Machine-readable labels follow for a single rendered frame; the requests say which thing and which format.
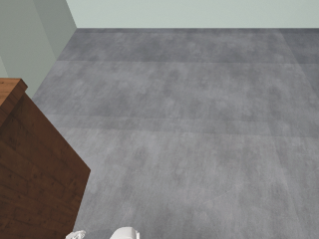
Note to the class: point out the table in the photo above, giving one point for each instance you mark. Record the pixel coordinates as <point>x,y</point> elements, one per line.
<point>42,179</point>

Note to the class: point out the robot left thigh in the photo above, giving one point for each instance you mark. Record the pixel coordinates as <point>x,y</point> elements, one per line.
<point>126,233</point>

